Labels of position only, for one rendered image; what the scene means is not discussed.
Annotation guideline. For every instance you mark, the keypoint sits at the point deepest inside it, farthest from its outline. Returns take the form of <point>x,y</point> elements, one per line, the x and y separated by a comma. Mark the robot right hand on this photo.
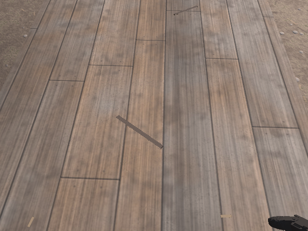
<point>288,223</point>

